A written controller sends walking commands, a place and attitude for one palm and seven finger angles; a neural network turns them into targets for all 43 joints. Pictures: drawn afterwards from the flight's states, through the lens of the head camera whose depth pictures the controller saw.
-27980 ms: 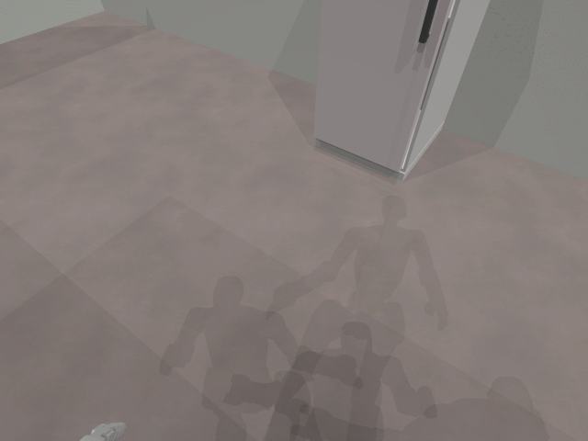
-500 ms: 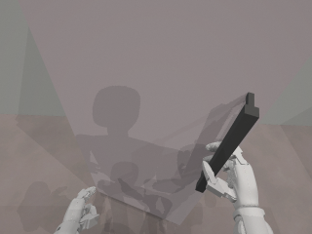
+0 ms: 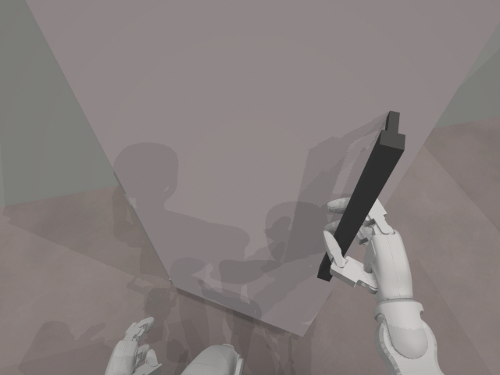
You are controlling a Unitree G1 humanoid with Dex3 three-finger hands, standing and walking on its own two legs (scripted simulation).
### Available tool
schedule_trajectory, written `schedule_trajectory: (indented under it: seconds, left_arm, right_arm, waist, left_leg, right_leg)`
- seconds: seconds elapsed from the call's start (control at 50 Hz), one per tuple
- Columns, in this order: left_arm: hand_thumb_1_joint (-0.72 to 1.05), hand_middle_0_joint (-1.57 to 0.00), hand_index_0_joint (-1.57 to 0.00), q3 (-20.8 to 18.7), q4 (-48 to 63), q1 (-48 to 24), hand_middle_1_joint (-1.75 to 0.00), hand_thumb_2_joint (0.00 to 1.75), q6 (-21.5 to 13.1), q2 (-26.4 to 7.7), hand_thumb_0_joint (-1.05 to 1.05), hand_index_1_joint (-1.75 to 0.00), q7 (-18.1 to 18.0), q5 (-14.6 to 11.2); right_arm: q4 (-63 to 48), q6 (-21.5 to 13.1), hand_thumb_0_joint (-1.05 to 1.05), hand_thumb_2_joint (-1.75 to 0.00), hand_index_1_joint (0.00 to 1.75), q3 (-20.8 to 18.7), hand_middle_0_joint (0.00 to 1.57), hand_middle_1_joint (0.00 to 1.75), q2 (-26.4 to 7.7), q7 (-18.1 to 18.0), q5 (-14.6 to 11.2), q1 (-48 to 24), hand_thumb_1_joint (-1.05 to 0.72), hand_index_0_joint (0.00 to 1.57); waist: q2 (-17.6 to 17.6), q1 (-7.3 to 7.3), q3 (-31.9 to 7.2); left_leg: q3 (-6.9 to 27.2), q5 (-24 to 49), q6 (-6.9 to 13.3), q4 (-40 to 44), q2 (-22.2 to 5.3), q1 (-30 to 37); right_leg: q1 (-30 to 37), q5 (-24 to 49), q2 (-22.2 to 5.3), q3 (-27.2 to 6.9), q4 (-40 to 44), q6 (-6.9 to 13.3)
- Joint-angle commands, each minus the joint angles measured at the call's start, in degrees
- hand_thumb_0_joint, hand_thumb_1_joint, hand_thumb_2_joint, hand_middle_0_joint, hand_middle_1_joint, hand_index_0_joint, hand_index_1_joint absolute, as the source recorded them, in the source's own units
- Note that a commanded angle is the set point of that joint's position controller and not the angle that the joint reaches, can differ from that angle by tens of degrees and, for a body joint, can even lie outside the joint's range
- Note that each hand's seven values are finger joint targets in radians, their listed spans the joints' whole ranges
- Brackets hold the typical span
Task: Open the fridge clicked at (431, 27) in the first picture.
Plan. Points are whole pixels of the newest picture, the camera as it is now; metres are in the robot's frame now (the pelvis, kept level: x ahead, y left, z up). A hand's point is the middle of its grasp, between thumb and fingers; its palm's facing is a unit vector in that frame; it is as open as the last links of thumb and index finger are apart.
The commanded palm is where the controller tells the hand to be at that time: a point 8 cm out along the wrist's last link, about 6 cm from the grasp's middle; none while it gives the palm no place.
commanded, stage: walk backward, drawing the door open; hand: right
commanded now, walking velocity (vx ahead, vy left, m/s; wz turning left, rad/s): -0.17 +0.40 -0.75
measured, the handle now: (350, 215) +0.33 -0.08 +0.12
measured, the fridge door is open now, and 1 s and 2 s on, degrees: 35 59 63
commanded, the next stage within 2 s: stop walking and hold the door back in 1.08 s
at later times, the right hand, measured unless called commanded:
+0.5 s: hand (295, 307) +0.20 -0.02 +0.10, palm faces +0.32 +0.93 -0.18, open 6.5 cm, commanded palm +0.15 -0.06 +0.11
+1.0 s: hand (226, 361) +0.13 +0.05 +0.10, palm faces +0.75 +0.62 -0.22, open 6.2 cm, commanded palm +0.06 +0.04 +0.11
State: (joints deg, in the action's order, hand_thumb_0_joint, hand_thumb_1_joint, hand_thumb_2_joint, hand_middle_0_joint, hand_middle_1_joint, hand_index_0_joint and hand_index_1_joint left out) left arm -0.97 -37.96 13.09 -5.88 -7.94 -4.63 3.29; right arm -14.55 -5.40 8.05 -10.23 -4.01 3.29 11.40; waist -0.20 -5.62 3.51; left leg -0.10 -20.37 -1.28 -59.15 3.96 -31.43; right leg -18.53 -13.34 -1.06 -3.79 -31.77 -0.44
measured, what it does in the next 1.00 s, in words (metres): steps to the left, turning right: left foot, then right foot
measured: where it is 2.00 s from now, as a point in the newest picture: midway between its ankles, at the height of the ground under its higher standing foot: outside the picture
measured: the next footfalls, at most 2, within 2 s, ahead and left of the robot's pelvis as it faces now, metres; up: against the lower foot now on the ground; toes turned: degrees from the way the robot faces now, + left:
left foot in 0.14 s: +0.04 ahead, +0.23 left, +0.00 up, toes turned -7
right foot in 0.36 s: -0.02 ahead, +0.03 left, +0.00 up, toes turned -21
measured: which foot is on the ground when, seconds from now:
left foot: up 0.00-0.12, down 0.14-0.36, up 0.38-0.62, down 0.64-0.86, up 0.88-1.00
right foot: down 0.00-0.18, up 0.20-0.34, down 0.36-0.64, up 0.66-0.84, down 0.86-1.00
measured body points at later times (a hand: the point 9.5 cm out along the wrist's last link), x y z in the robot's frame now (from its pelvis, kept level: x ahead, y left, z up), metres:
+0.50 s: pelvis -0.03 +0.20 +0.00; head +0.04 +0.15 +0.44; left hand +0.22 +0.35 -0.09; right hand +0.18 -0.07 +0.11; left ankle +0.06 +0.32 -0.65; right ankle -0.06 +0.04 -0.73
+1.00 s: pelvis +0.05 +0.37 +0.00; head +0.08 +0.30 +0.45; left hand +0.32 +0.42 -0.09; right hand +0.08 +0.02 +0.11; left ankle +0.15 +0.47 -0.66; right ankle -0.02 +0.27 -0.73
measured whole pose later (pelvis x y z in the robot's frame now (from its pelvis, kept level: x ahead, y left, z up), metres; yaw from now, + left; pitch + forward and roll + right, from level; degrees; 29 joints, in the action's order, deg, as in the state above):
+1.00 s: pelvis +0.05 +0.37 +0.00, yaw -45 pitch +0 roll +3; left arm -0.4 -36.8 8.1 -7.5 -8.1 -5.3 1.9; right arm -20.1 -4.2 -5.6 -16.1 -3.8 -0.6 10.7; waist 1.4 -0.9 10.2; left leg -1.4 -24.7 -3.1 -60.7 0.2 -29.1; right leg -18.2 -14.8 -4.0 0.4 -33.0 -0.2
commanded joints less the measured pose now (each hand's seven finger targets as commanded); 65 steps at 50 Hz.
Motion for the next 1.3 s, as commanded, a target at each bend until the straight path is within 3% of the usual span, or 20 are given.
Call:
schedule_trajectory:
  seconds: [0.0,0.14,0.16,0.22,0.28,0.3,0.34,0.36,0.46,0.54,0.6,0.66,0.78,0.8,0.84,0.86,0.96,1.1,1.18,1.28]
  left_arm:
    - [0.9,-0.2,-0.2,-2.2,8.0,-10.4,-0.3,0.9,-4.2,-9.2,0.0,-0.3,0.0,-0.6]
    - [0.9,-0.2,-0.2,-2.6,6.8,-6.9,-0.3,0.9,-4.4,-5.8,0.0,-0.3,0.9,-2.8]
    - [0.9,-0.2,-0.2,-4.1,6.5,-6.4,-0.3,0.9,-4.5,-5.8,0.0,-0.3,0.4,-3.5]
    - [0.9,-0.2,-0.2,-2.6,7.7,-10.3,-0.3,0.9,-5.9,-4.0,0.0,-0.3,-2.1,-2.4]
    - [0.9,-0.2,-0.2,-1.4,7.8,-7.1,-0.3,0.9,-6.0,-4.5,0.0,-0.3,-3.3,-1.5]
    - [0.9,-0.2,-0.2,-1.8,7.3,-5.6,-0.3,0.9,-6.3,-5.8,0.0,-0.3,-3.6,-1.7]
    - [0.9,-0.2,-0.2,-3.3,8.3,-5.0,-0.3,0.9,-6.9,-10.5,0.0,-0.3,-2.4,-0.1]
    - [0.9,-0.2,-0.2,-3.6,8.4,-5.7,-0.3,0.9,-6.3,-12.1,0.0,-0.3,-0.6,-0.2]
    - [0.9,-0.2,-0.2,-3.9,7.5,-9.0,-0.3,0.9,-5.9,-9.9,0.0,-0.3,-0.3,-0.9]
    - [0.9,-0.2,-0.2,-3.1,9.7,-8.7,-0.3,0.9,-5.5,-9.4,0.0,-0.3,-0.5,-3.1]
    - [0.9,-0.2,-0.2,-2.0,9.1,-7.4,-0.3,0.9,-4.5,-5.3,0.0,-0.3,-0.3,-3.6]
    - [0.9,-0.2,-0.2,-3.1,9.5,-10.4,-0.3,0.9,-4.3,-6.2,0.0,-0.3,-1.6,-2.7]
    - [0.9,-0.2,-0.2,-1.1,10.2,-8.2,-0.3,0.9,-3.2,-5.9,0.0,-0.3,-3.0,-1.8]
    - [0.9,-0.2,-0.2,-1.6,10.3,-6.8,-0.3,0.9,-2.9,-7.3,0.0,-0.3,-3.3,-1.9]
    - [0.9,-0.2,-0.2,-2.3,11.1,-7.0,-0.3,0.9,-4.0,-10.3,0.0,-0.3,-2.3,-1.6]
    - [0.9,-0.2,-0.2,-2.5,9.8,-6.4,-0.3,0.9,-4.2,-10.1,0.0,-0.3,-1.3,-1.2]
    - [0.9,-0.2,-0.2,-2.6,7.8,-6.0,-0.3,0.9,-4.3,-9.6,0.0,-0.3,-1.1,-1.9]
    - [0.9,-0.2,-0.2,-1.8,10.7,-6.1,-0.3,0.9,-4.8,-9.7,0.0,-0.3,-0.7,-3.2]
    - [0.9,-0.2,-0.2,-1.8,9.3,-7.0,-0.3,0.9,-3.7,-8.3,0.0,-0.3,-1.2,-2.7]
    - [0.9,-0.2,-0.2,-0.2,6.9,-8.4,-0.3,0.9,-2.4,-9.9,0.0,-0.3,-2.5,-2.8]
  right_arm:
    - [-18.8,-6.4,0.0,-0.9,1.4,-1.4,0.45,1.4,-0.2,0.1,-0.5,-10.1,-0.9,0.45]
    - [-21.1,-7.1,0.0,-0.9,1.4,-7.2,0.45,1.4,-5.6,0.5,-2.2,-10.1,-0.9,0.45]
    - [-19.5,-5.9,0.0,-0.9,1.4,-8.3,0.45,1.4,-5.4,1.1,-2.9,-7.4,-0.9,0.45]
    - [-20.3,-5.1,0.0,-0.9,1.4,-9.4,0.45,1.4,-5.4,1.9,-2.2,-10.5,-0.9,0.45]
    - [-18.6,-5.9,0.0,-0.9,1.4,-8.2,0.45,1.4,-3.2,2.8,-2.5,-10.5,-0.9,0.45]
    - [-18.2,-6.1,0.0,-0.9,1.4,-6.7,0.45,1.4,-2.6,2.9,-3.1,-11.5,-0.9,0.45]
    - [-21.8,-8.3,0.0,-0.9,1.4,-5.4,0.45,1.4,-1.9,3.2,-2.5,-14.3,-0.9,0.45]
    - [-21.0,-9.5,0.0,-0.9,1.4,-8.1,0.45,1.4,-4.4,2.4,-0.5,-14.9,-0.9,0.45]
    - [-22.6,-6.8,0.0,-0.9,1.4,-9.9,0.45,1.4,-3.4,1.9,-2.2,-13.3,-0.9,0.45]
    - [-20.8,-5.3,0.0,-0.9,1.4,-12.6,0.45,1.4,-5.8,0.6,-3.4,-13.1,-0.9,0.45]
    - [-23.2,-4.8,0.0,-0.9,1.4,-18.0,0.45,1.4,-13.0,-0.6,-3.1,-13.3,-0.9,0.45]
    - [-22.0,-4.5,0.0,-0.9,1.4,-21.8,0.45,1.4,-14.4,-0.7,-4.1,-8.2,-0.9,0.45]
    - [-23.9,-5.3,0.0,-0.9,1.4,-19.7,0.45,1.4,-10.5,-0.4,-5.3,-8.0,-0.9,0.45]
    - [-23.5,-5.0,0.0,-0.9,1.4,-18.5,0.45,1.4,-9.9,-0.4,-6.0,-7.3,-0.9,0.45]
    - [-26.3,-6.5,0.0,-0.9,1.4,-16.5,0.45,1.4,-9.3,-0.2,-5.1,-9.6,-0.9,0.45]
    - [-23.1,-7.4,0.0,-0.9,1.4,-18.0,0.45,1.4,-10.4,-0.1,-3.4,-7.7,-0.9,0.45]
    - [-24.5,-5.1,0.0,-0.9,1.4,-18.3,0.45,1.4,-10.2,-1.1,-3.9,-9.2,-0.9,0.45]
    - [-19.2,-3.5,0.0,-0.9,1.4,-23.6,0.45,1.4,-13.9,-3.1,-5.7,-5.2,-0.9,0.45]
    - [-9.0,-2.4,0.0,-0.9,1.4,-29.6,0.45,1.4,-19.9,-4.0,-5.6,-6.2,-0.9,0.45]
    - [6.2,-6.0,0.0,-0.9,1.4,-28.7,0.45,1.4,-20.9,-5.2,-5.1,-25.1,-0.9,0.45]
  waist:
    - [-5.4,5.46,-5.2]
    - [-5.0,2.25,-14.1]
    - [8.8,3.03,-17.2]
    - [13.9,5.61,-12.0]
    - [10.3,3.45,-10.9]
    - [6.0,1.66,-11.4]
    - [-13.2,1.79,-14.6]
    - [-5.0,2.45,-13.9]
    - [-13.3,5.07,-11.1]
    - [-17.1,5.13,-12.1]
    - [7.3,4.56,-13.0]
    - [18.3,6.64,-15.1]
    - [10.7,4.25,-13.5]
    - [4.3,2.99,-13.2]
    - [-16.1,4.52,-16.1]
    - [-8.4,3.54,-15.6]
    - [-14.6,5.21,-14.4]
    - [-13.4,6.1,-13.5]
    - [16.5,6.66,-14.2]
    - [8.1,5.69,-12.9]
  left_leg:
    - [4.7,-0.4,-0.2,14.4,-4.7,15.1]
    - [-4.7,13.8,0.6,35.0,-6.0,19.8]
    - [-3.2,12.1,3.3,37.7,-10.2,19.3]
    - [3.1,31.0,13.1,35.3,-20.1,22.3]
    - [-5.3,41.3,10.3,25.5,-16.1,24.0]
    - [-7.3,40.3,7.8,15.3,-14.0,19.3]
    - [-1.2,-13.3,-3.0,-11.1,-3.1,-12.9]
    - [6.6,-11.5,-1.6,-15.0,-5.4,-12.3]
    - [4.0,1.2,-1.7,4.9,-6.6,8.1]
    - [-4.7,2.9,-3.3,25.5,-1.1,26.3]
    - [2.5,3.9,1.5,42.2,-12.0,22.4]
    - [14.1,17.8,13.0,38.0,-25.6,22.3]
    - [-6.9,35.3,8.0,23.6,-17.7,21.7]
    - [-8.5,26.5,5.5,15.6,-15.6,14.8]
    - [-1.3,-16.7,-2.4,-8.1,-5.0,-7.9]
    - [5.1,-11.3,-1.5,-10.8,-5.9,-6.6]
    - [1.2,-1.5,-2.4,4.2,-5.6,2.7]
    - [-5.2,8.6,-3.5,34.4,-1.2,24.0]
    - [19.0,23.6,9.4,41.9,-27.9,20.3]
    - [7.0,45.0,6.2,34.9,-23.9,28.2]
  right_leg:
    - [-7.2,-7.9,-14.9,-15.5,16.5,6.9]
    - [0.9,1.6,0.9,0.1,-0.6,-0.3]
    - [1.8,-2.9,3.5,5.8,-9.8,-1.6]
    - [-11.6,-19.2,0.4,6.2,-33.3,-0.7]
    - [-4.7,-12.1,-1.5,9.7,-12.4,-0.6]
    - [3.6,-4.2,-2.0,7.4,0.7,0.2]
    - [31.4,48.8,-30.7,-35.2,13.6,12.7]
    - [29.2,42.4,-32.7,-35.1,12.7,15.0]
    - [6.3,14.6,-16.7,-9.7,10.5,6.4]
    - [-4.4,-8.8,-9.8,-6.1,10.4,4.4]
    - [-6.7,-15.8,3.4,6.5,-15.9,-1.4]
    - [-15.9,-23.0,-0.1,3.2,-49.0,-1.0]
    - [1.0,-9.4,-0.8,12.2,-5.2,-1.5]
    - [10.2,-0.2,-2.3,10.3,4.6,-1.2]
    - [27.1,42.1,-30.7,-33.3,15.0,11.4]
    - [23.0,29.4,-30.7,-33.2,15.6,13.2]
    - [17.3,29.3,-15.7,-7.9,9.6,7.1]
    - [4.9,12.0,-8.9,-4.0,4.0,4.0]
    - [-13.1,-21.8,2.8,0.6,-41.9,-1.6]
    - [-11.9,-12.8,1.5,1.7,-37.0,-2.0]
